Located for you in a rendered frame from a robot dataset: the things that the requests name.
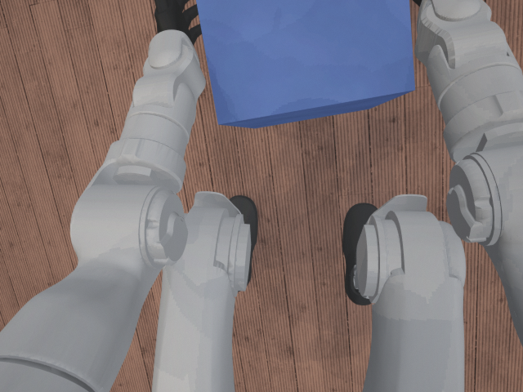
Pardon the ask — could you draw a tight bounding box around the right robot foot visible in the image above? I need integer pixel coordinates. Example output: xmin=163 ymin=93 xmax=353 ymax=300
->
xmin=342 ymin=203 xmax=377 ymax=305

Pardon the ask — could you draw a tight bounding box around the robot right thigh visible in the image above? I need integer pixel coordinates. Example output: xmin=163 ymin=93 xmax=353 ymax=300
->
xmin=357 ymin=211 xmax=464 ymax=392

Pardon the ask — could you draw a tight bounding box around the robot left upper arm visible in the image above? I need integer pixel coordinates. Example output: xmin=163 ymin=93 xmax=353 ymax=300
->
xmin=0 ymin=184 xmax=188 ymax=392

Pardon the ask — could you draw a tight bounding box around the left robot hand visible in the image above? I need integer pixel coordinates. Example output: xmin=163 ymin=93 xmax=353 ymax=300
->
xmin=154 ymin=0 xmax=202 ymax=45

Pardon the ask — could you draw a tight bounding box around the carton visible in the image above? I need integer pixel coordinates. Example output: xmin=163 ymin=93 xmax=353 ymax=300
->
xmin=196 ymin=0 xmax=415 ymax=128

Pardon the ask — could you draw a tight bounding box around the robot left forearm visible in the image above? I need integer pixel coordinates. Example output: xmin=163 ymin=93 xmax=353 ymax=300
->
xmin=70 ymin=29 xmax=206 ymax=247

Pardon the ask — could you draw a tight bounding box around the robot right forearm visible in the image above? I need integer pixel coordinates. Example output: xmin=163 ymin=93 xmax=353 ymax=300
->
xmin=414 ymin=0 xmax=523 ymax=163

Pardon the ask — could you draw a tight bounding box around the robot right upper arm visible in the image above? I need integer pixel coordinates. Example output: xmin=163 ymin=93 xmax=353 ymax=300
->
xmin=446 ymin=145 xmax=523 ymax=347

